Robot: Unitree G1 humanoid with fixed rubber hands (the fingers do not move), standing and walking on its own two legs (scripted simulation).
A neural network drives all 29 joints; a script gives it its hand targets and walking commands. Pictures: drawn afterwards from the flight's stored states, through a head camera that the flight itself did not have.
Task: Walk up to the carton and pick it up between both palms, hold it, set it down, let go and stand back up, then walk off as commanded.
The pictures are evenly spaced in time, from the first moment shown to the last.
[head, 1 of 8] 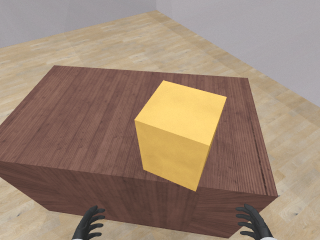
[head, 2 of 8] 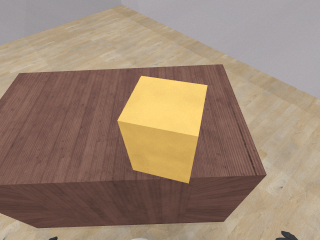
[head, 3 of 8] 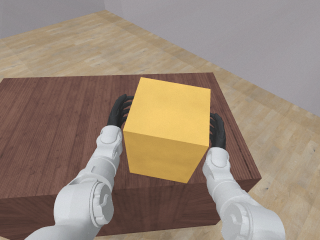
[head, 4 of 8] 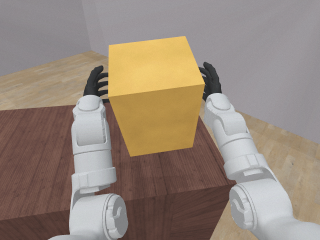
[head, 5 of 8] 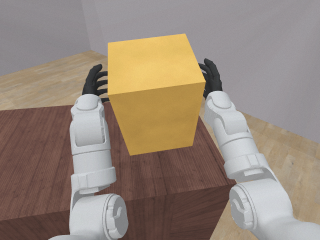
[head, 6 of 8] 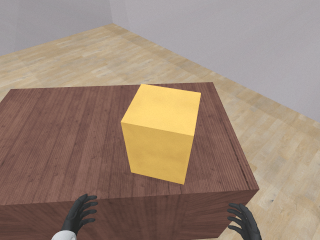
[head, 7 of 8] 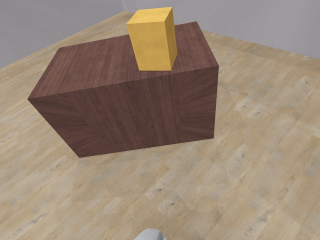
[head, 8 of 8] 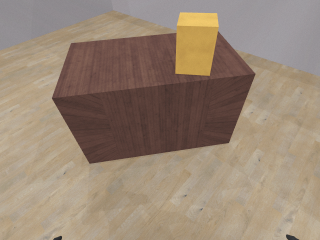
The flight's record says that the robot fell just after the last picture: no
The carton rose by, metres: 0.28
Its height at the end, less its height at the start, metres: +0.00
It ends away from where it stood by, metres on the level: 0.05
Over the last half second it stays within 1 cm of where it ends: yes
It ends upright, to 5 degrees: yes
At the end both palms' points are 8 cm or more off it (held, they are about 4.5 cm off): yes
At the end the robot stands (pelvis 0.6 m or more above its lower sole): yes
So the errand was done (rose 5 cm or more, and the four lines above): yes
